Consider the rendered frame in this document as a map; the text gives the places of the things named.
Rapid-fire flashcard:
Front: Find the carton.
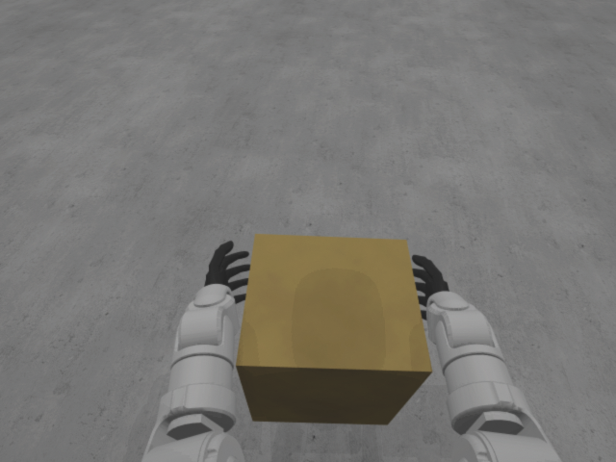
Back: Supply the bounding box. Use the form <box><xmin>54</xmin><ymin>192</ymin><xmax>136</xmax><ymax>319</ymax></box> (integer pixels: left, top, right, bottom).
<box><xmin>236</xmin><ymin>234</ymin><xmax>432</xmax><ymax>425</ymax></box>

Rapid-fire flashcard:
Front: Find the robot left hand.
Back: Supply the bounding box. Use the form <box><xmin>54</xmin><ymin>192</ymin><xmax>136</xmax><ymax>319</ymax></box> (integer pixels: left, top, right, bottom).
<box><xmin>204</xmin><ymin>241</ymin><xmax>250</xmax><ymax>304</ymax></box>

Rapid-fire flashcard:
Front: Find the robot left upper arm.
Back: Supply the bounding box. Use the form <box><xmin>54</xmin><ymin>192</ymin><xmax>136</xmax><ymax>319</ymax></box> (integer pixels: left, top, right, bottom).
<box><xmin>142</xmin><ymin>430</ymin><xmax>245</xmax><ymax>462</ymax></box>

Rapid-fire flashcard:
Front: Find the robot right hand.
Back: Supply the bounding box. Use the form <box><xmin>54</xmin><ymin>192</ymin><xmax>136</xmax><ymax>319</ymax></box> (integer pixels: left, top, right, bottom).
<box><xmin>412</xmin><ymin>255</ymin><xmax>449</xmax><ymax>320</ymax></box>

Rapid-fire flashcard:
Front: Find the robot left forearm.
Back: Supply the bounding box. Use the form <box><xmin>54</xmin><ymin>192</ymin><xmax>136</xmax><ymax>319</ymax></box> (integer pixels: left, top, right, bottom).
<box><xmin>141</xmin><ymin>284</ymin><xmax>240</xmax><ymax>462</ymax></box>

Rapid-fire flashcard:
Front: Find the robot right forearm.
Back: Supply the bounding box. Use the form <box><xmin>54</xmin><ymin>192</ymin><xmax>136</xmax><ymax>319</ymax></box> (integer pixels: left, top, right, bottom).
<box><xmin>426</xmin><ymin>291</ymin><xmax>562</xmax><ymax>462</ymax></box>

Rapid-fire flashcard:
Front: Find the robot right upper arm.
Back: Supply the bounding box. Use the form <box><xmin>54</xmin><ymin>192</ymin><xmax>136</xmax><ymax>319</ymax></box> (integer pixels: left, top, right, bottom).
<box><xmin>451</xmin><ymin>430</ymin><xmax>561</xmax><ymax>462</ymax></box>

